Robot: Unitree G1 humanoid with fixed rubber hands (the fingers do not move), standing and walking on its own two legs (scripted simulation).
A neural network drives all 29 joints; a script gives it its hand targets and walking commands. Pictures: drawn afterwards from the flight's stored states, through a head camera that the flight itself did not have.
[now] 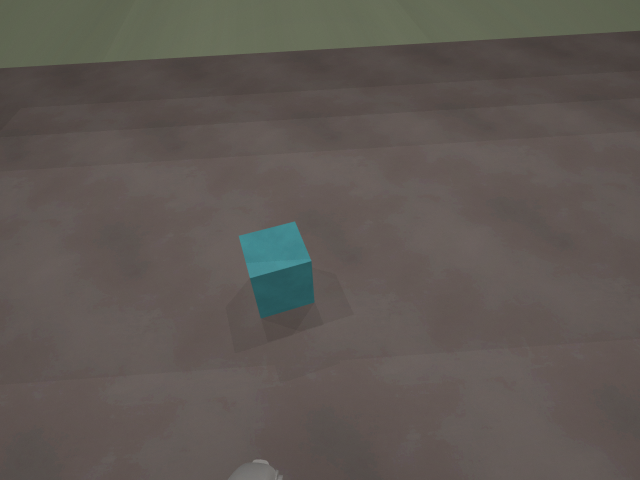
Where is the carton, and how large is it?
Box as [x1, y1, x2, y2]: [239, 222, 313, 317]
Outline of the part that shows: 294,222 239,236 261,317 313,302 311,261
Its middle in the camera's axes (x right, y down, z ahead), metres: -0.15 +0.12 +1.44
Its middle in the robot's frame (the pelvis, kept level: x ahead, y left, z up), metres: +0.94 +0.20 -0.66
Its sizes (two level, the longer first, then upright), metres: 0.210 0.200 0.250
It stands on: the floor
